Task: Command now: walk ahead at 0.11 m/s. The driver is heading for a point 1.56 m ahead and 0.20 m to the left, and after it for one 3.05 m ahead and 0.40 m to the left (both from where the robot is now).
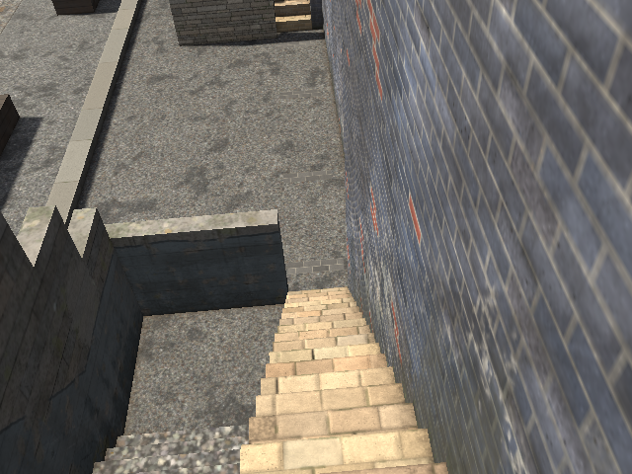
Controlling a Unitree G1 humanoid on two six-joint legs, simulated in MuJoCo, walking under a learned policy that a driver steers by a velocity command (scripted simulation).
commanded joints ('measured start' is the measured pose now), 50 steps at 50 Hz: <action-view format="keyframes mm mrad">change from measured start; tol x16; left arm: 1 -113 33 -49 -65 9 -18 -8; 50 -194 283 -5 -134 -14 54 69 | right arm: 1 94 -25 0 -67 21 61 -9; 50 -33 -197 18 -164 -32 -16 72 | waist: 1 -139 138 -6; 9 -144 -269 73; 13 -22 -77 196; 20 -21 -2 -45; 50 -41 -41 34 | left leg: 1 -181 131 -107 -42 282 -34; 3 -145 194 -214 -219 391 -78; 6 283 221 -29 -1055 672 -110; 7 550 177 36 -809 799 -143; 13 296 258 -50 -1415 825 -61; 37 554 237 -18 -1617 1094 4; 50 483 211 -25 -1660 779 3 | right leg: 1 31 -397 390 -10 713 -186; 3 -56 -447 479 56 736 -209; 6 -227 -203 202 -35 229 -7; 9 -438 -160 119 -93 48 20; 15 13 -86 123 60 433 93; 20 210 -90 88 -29 262 129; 50 137 -140 26 -263 100 162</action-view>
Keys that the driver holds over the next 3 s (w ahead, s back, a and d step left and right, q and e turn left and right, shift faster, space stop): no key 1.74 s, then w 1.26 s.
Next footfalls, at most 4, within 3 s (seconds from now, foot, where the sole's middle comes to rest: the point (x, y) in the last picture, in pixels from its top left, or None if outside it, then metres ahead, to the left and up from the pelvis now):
0.22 left None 0.06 0.24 -0.78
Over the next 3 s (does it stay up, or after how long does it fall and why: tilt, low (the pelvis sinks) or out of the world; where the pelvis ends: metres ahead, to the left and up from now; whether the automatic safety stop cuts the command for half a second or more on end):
stays up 0.22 0.07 0.03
